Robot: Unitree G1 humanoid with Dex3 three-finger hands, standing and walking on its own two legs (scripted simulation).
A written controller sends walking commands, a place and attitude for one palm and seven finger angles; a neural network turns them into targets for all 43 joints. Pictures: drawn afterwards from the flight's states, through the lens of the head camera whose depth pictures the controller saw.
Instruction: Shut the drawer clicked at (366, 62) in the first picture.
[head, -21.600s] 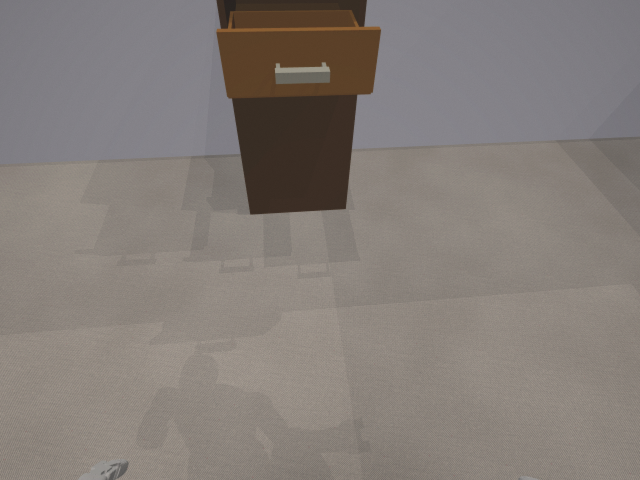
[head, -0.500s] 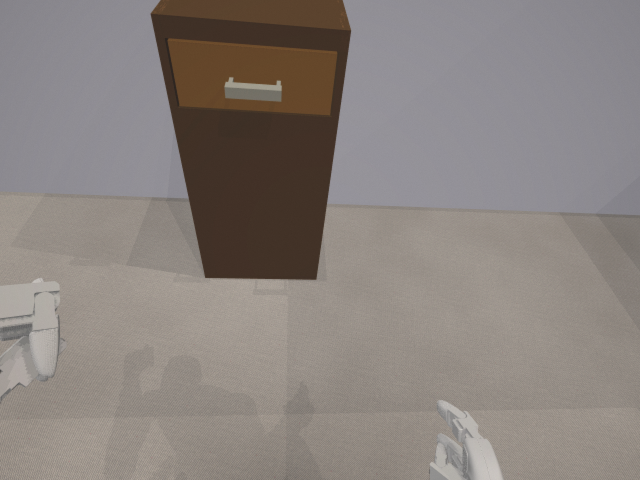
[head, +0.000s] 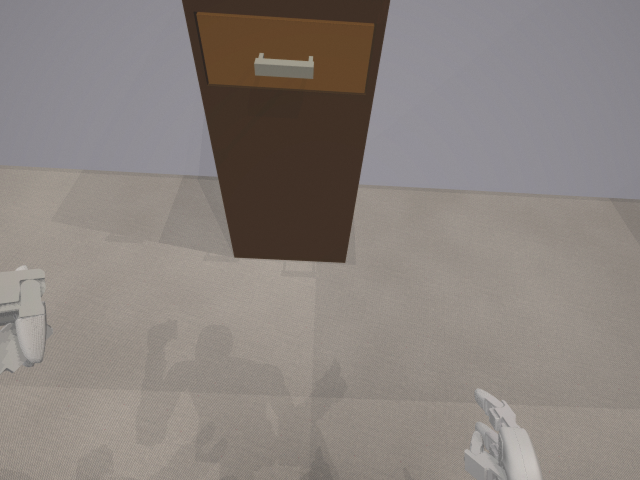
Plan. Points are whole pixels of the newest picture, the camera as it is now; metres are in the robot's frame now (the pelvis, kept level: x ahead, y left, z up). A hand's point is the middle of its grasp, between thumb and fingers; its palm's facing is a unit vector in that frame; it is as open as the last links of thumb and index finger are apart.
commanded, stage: stop stepping back and stand still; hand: left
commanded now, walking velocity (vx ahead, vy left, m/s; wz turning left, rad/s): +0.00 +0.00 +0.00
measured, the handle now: (285, 63) +0.94 +0.12 +0.04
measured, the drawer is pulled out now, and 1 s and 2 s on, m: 0.00 0.00 0.00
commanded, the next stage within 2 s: let the arm hang, fingers relaxed in 0.06 s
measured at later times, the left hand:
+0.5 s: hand out of the picture +0.05 +0.20 -0.17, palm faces +0.03 -0.98 -0.22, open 3.3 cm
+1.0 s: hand out of the picture -0.02 +0.19 -0.16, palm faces +0.04 -0.98 -0.21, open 7.2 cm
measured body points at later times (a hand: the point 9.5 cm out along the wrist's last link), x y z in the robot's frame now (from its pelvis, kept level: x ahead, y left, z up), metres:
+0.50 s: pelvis +0.00 +0.01 +0.00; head +0.02 +0.03 +0.45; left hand +0.04 +0.26 -0.15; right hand +0.08 -0.24 -0.13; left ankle +0.02 +0.12 -0.73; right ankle +0.00 -0.11 -0.73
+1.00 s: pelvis -0.01 +0.01 +0.01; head +0.00 +0.00 +0.46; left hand -0.02 +0.24 -0.15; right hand -0.03 -0.19 -0.16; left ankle +0.02 +0.12 -0.73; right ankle +0.00 -0.11 -0.73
